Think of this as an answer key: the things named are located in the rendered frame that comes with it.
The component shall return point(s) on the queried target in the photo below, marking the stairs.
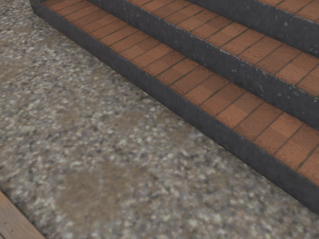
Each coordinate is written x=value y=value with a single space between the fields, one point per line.
x=243 y=72

